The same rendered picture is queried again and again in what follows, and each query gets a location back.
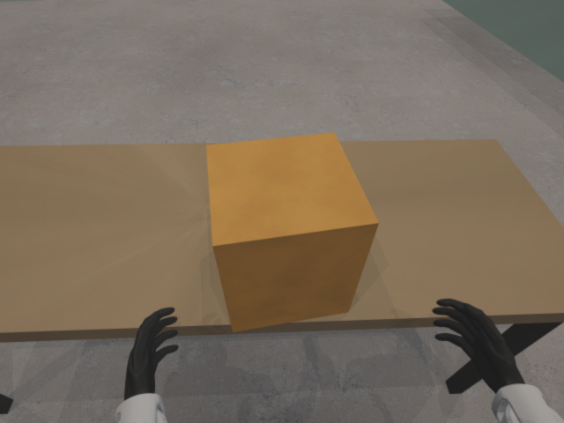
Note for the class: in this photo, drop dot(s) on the table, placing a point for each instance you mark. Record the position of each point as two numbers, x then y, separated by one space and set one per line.
95 238

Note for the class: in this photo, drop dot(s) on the robot left hand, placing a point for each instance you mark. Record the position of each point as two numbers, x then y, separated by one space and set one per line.
144 359

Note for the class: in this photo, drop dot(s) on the right robot forearm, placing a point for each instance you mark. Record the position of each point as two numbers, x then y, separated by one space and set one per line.
523 403

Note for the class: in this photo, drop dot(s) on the left robot forearm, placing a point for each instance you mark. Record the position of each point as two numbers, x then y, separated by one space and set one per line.
142 408

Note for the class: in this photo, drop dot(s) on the robot right hand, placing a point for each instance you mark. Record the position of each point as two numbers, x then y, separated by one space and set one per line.
481 341

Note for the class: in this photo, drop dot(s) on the carton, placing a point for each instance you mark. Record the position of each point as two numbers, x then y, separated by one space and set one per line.
291 228

